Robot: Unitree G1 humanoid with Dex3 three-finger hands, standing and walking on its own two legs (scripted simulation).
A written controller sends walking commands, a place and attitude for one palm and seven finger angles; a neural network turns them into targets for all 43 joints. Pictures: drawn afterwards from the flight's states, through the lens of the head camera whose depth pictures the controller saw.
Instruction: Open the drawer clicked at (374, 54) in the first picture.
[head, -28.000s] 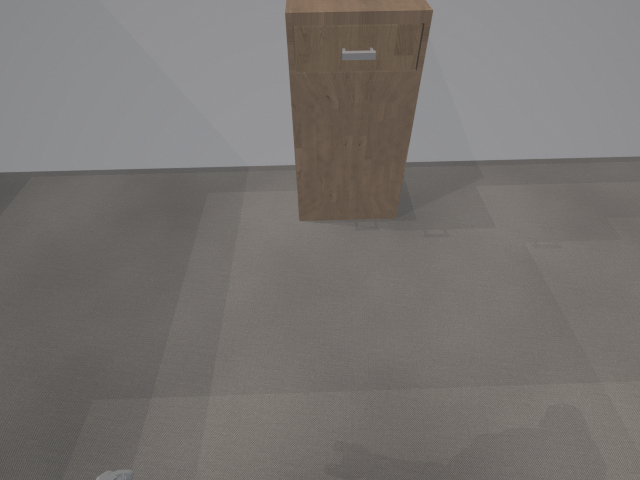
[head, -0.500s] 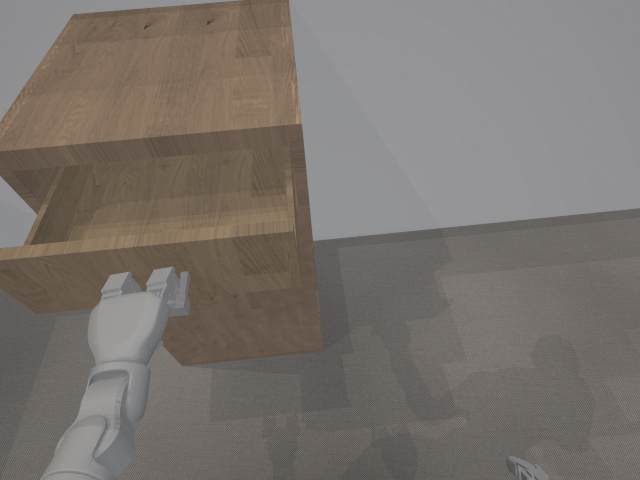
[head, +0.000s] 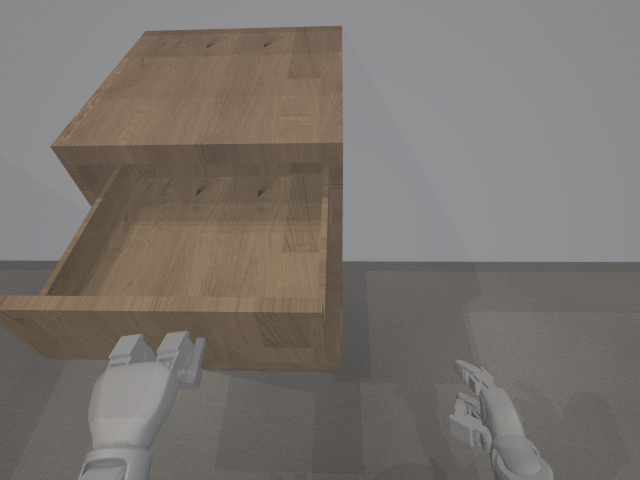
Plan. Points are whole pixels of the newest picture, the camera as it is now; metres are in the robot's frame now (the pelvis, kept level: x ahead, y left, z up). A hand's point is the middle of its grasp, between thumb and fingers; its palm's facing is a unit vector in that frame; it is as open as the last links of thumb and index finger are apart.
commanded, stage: pull the drawer open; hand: left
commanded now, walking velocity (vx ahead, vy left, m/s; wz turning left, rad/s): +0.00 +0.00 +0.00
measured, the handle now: (160, 360) +0.24 +0.24 +0.02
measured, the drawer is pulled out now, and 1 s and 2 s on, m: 0.27 0.30 0.29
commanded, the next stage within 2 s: open the thumb to release the handle in 0.54 s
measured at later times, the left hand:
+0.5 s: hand (148, 441) +0.16 +0.23 +0.00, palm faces +0.02 -0.07 -1.00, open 5.7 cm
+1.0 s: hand (151, 434) +0.16 +0.22 +0.00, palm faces +0.02 -0.08 -1.00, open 9.2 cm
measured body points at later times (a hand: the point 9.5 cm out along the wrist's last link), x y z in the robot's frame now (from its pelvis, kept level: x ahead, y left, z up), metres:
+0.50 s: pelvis -0.01 +0.00 -0.02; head +0.02 -0.03 +0.43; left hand +0.15 +0.23 +0.05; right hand +0.18 -0.23 -0.12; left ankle -0.06 +0.10 -0.71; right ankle +0.01 -0.10 -0.71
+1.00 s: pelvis -0.03 -0.01 +0.00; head -0.01 -0.04 +0.44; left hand +0.16 +0.22 +0.06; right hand +0.21 -0.21 -0.10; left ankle -0.06 +0.10 -0.71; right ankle +0.01 -0.10 -0.71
